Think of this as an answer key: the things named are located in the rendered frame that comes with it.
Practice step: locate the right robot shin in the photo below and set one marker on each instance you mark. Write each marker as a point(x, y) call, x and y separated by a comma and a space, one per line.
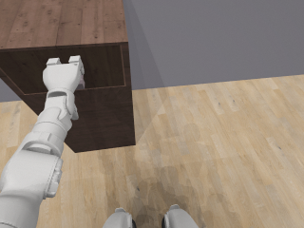
point(175, 206)

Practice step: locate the cabinet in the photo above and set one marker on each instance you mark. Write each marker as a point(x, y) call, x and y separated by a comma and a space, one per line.
point(105, 114)

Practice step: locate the robot left upper arm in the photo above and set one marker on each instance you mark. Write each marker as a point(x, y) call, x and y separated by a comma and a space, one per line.
point(32, 177)

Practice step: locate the drawer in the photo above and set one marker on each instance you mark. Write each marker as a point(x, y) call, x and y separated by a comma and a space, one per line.
point(103, 66)

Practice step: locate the robot left forearm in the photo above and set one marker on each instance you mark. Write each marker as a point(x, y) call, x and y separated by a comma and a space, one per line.
point(49, 133)

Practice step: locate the left robot shin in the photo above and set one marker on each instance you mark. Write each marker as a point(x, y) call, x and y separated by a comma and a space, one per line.
point(117, 210)

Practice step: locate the robot shin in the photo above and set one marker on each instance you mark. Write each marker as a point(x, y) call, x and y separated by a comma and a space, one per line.
point(175, 206)
point(117, 210)

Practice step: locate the handle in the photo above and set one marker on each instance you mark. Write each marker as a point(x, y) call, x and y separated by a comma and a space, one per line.
point(81, 84)

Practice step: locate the left robot hand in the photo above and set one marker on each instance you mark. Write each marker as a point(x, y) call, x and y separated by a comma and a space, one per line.
point(66, 76)

